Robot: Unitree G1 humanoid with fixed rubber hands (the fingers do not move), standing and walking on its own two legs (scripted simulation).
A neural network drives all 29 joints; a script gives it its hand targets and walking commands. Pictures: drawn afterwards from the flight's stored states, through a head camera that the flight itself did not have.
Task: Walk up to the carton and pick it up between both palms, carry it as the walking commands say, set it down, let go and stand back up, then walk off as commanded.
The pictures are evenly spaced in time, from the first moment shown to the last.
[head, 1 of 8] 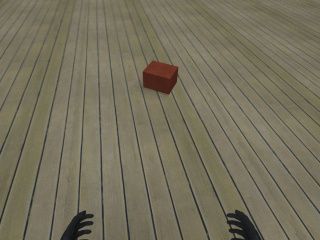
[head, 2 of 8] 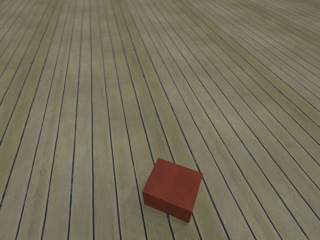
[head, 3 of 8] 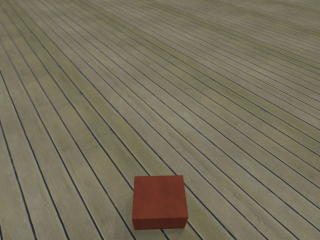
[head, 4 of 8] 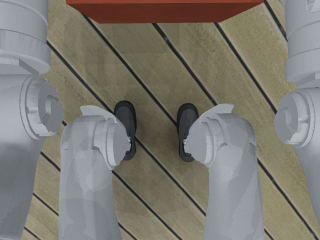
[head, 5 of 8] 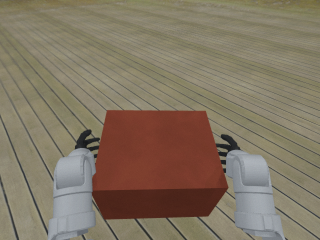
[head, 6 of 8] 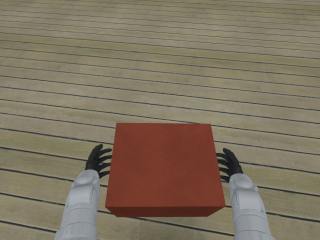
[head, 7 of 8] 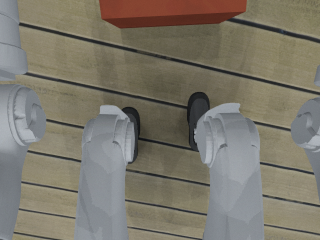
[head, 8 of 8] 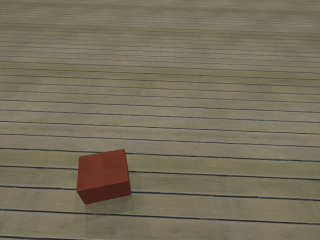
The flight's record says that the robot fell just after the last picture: no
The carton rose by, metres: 0.73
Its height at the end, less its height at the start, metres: +0.00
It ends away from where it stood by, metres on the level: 0.42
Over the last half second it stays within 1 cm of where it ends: yes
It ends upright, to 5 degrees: yes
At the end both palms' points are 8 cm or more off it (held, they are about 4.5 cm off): yes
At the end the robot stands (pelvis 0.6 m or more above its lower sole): yes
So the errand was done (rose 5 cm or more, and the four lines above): yes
